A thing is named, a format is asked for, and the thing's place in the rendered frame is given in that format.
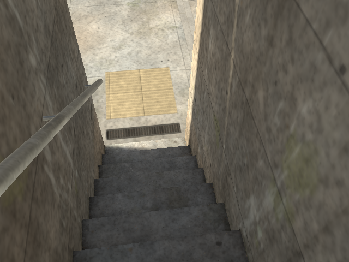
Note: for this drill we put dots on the stairs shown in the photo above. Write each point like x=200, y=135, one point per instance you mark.
x=151, y=203

